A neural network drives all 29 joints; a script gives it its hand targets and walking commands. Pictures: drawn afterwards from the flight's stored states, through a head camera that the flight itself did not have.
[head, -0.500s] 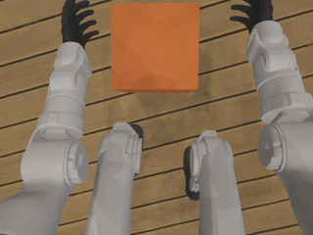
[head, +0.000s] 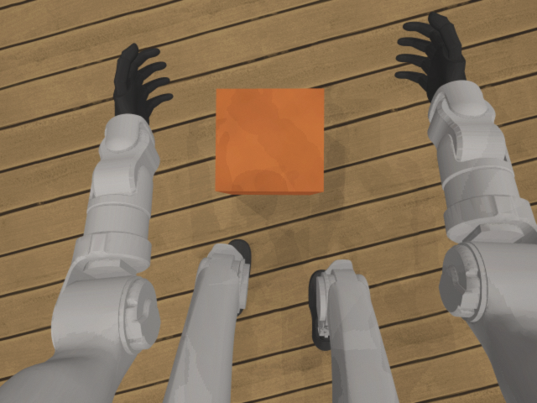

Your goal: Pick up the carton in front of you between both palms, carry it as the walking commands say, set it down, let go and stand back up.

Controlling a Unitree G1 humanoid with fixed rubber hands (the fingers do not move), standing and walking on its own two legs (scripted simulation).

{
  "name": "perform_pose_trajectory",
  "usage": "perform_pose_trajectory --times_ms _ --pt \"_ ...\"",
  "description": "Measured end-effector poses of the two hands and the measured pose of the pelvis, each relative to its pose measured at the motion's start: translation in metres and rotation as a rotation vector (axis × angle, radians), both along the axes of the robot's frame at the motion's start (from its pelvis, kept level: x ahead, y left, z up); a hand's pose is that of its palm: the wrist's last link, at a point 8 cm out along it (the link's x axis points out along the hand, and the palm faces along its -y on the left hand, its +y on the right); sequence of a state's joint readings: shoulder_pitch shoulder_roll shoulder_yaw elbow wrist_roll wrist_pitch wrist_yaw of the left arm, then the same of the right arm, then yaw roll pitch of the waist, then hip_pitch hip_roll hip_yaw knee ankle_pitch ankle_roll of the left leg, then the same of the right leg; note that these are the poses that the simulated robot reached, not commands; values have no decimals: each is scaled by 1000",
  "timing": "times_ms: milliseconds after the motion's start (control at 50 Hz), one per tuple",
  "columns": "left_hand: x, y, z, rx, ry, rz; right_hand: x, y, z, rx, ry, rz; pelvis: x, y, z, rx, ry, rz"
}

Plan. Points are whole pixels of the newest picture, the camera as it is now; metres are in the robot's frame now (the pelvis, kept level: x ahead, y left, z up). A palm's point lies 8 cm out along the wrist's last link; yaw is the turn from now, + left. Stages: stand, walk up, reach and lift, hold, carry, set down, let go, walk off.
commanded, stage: set down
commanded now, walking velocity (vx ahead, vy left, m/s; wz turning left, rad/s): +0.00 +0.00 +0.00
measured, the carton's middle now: (270, 150) +0.48 +0.05 -0.43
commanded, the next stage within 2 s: let go in 0.18 s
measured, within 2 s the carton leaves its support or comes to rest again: neither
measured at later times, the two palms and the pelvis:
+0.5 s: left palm (61, 142) +0.40 +0.24 +0.02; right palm (524, 126) +0.45 -0.18 +0.02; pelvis +0.04 +0.01 +0.13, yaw -1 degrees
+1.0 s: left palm out of the picture +0.26 +0.24 +0.14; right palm out of the picture +0.30 -0.22 +0.13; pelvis +0.10 +0.01 +0.21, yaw +1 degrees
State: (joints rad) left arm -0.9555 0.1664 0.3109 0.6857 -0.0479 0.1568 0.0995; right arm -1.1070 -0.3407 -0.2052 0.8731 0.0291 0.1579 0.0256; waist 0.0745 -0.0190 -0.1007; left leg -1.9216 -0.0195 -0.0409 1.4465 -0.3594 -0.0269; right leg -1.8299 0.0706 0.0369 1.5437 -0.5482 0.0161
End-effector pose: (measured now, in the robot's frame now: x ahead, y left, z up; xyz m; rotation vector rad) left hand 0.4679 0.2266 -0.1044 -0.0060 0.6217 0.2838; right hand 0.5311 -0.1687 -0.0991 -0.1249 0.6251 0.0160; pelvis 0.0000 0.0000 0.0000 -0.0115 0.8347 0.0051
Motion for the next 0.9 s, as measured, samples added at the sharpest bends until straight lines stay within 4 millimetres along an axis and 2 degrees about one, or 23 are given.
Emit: perform_pose_trajectory --times_ms 220,320,440,580,740,900 --pt "-4 0 62 4 7 -11 -3 -3 64 1 11 3 11 1 60 -4 -24 -1" --pt "-12 0 81 27 31 -58 -15 -5 83 -33 28 -8 19 3 83 -8 -44 -2" --pt "-45 4 104 68 107 -155 -60 -12 104 -85 76 -48 35 7 115 -12 -111 -3" --pt "-87 19 146 85 160 -210 -110 -20 140 -89 104 -65 56 13 149 -12 -233 1" --pt "-133 24 188 76 173 -213 -150 -27 179 -89 114 -46 78 16 177 0 -377 6" --pt "-188 21 227 78 189 -200 -204 -40 213 -89 136 -37 93 11 202 17 -562 12"
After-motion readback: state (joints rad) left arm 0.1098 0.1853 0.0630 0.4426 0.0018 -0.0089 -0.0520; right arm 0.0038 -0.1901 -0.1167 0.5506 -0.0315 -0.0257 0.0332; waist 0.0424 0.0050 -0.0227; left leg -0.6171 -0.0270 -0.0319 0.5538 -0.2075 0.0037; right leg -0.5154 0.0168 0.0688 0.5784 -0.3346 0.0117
